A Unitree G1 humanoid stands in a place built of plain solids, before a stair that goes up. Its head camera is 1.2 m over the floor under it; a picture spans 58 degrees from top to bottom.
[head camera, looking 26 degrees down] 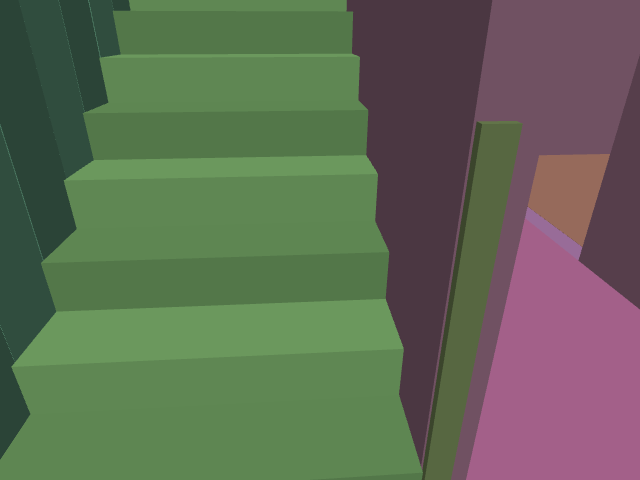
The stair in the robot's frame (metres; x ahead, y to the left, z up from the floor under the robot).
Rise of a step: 0.18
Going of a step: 0.26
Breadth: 1.10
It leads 4 degrees to the left of straight ahead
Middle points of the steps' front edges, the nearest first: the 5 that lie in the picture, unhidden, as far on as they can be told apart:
0.95 0.30 0.37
1.21 0.32 0.55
1.47 0.34 0.73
1.73 0.36 0.91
1.99 0.37 1.09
